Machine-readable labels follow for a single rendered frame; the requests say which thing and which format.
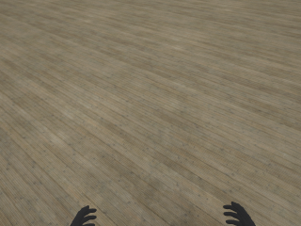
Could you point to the robot right hand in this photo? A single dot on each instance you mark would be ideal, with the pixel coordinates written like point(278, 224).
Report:
point(241, 214)

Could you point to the robot left hand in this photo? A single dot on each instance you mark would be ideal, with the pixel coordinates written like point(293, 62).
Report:
point(80, 217)

